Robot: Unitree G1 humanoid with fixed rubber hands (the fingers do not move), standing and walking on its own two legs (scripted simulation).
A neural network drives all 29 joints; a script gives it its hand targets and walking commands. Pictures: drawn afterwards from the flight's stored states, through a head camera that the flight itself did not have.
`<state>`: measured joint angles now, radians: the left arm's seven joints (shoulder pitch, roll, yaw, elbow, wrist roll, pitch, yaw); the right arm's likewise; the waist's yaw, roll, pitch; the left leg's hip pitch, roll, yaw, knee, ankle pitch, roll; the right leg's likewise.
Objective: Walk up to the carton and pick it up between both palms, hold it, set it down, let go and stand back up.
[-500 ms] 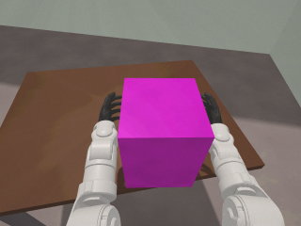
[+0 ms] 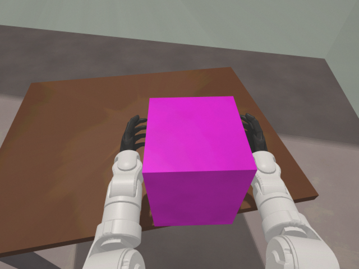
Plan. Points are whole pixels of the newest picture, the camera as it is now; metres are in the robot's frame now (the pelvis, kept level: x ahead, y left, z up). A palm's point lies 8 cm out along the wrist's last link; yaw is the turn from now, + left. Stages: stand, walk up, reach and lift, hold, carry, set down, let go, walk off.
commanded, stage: set down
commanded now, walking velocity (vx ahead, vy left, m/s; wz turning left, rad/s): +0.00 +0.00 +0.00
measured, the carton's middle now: (192, 163) +0.38 -0.01 +0.03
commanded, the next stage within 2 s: none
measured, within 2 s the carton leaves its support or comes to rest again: neither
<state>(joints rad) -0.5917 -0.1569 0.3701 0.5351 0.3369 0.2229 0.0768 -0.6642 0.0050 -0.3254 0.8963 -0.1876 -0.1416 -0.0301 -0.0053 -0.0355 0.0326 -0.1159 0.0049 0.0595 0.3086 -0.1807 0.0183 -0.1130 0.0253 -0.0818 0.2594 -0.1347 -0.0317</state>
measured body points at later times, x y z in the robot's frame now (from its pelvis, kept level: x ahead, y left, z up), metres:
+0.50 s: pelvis +0.00 +0.00 +0.00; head +0.01 +0.02 +0.45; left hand +0.39 +0.14 +0.08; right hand +0.40 -0.16 +0.08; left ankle -0.01 +0.10 -0.75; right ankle +0.00 -0.09 -0.75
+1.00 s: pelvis +0.00 +0.00 +0.00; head +0.02 +0.02 +0.45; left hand +0.39 +0.14 +0.08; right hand +0.40 -0.16 +0.08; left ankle -0.01 +0.10 -0.75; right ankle +0.00 -0.09 -0.75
